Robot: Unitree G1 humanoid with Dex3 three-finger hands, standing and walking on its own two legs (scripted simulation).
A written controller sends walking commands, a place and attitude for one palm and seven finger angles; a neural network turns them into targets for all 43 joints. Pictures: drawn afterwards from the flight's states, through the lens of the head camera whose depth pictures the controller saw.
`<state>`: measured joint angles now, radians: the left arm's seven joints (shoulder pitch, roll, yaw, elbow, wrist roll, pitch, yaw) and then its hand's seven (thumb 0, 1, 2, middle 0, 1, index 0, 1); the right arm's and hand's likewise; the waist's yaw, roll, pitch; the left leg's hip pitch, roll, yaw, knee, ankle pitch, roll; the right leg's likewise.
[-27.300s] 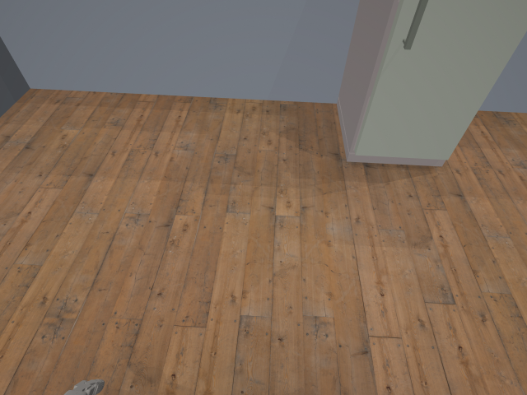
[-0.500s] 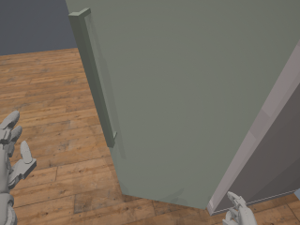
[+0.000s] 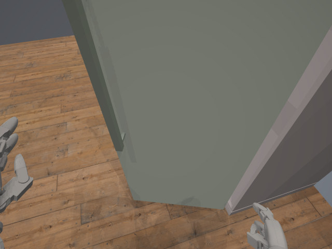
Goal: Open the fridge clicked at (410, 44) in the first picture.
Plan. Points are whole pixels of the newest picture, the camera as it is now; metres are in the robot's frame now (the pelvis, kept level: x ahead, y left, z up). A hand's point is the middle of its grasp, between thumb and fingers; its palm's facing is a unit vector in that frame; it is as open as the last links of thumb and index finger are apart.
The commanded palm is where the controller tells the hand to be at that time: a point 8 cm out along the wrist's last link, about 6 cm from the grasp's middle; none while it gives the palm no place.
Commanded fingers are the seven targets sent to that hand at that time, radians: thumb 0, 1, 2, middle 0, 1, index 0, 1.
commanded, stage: step back with the hand held close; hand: left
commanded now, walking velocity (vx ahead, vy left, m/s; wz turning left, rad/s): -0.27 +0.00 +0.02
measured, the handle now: (105, 90) +0.44 +0.19 +0.16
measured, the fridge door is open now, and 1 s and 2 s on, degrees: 67 67 67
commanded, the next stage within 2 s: stop stepping back and stand still in 1.28 s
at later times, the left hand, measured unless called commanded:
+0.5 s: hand out of the picture +0.13 +0.28 +0.16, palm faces +0.52 -0.74 -0.42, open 7.4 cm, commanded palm +0.07 +0.31 +0.18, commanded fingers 0.00 0.90 0.90 -0.20 -0.30 -0.20 -0.30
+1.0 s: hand out of the picture +0.05 +0.29 +0.17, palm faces +0.54 -0.73 -0.43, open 7.4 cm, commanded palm -0.03 +0.32 +0.18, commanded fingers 0.00 0.90 0.90 -0.20 -0.30 -0.20 -0.30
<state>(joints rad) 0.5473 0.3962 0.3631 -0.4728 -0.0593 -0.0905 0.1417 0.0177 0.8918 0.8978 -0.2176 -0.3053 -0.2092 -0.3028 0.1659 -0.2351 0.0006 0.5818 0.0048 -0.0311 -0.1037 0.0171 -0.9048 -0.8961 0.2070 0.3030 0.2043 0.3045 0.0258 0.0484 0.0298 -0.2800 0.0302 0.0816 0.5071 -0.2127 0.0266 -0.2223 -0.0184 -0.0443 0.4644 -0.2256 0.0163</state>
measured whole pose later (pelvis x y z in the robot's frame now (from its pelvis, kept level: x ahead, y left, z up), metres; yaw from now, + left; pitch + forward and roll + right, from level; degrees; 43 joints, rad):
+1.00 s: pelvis -0.13 +0.00 -0.03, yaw +8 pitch -2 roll -4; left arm 0.46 0.46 0.47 -0.59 -0.03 -0.22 0.17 0.02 0.89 0.90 -0.22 -0.31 -0.21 -0.30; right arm 0.20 -0.19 -0.01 0.60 -0.02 -0.11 -0.10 0.02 -0.90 -0.90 0.21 0.30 0.21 0.30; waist -0.03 -0.01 0.08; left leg -0.56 0.05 0.04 0.65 -0.08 0.06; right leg -0.37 0.07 0.00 0.75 -0.39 -0.02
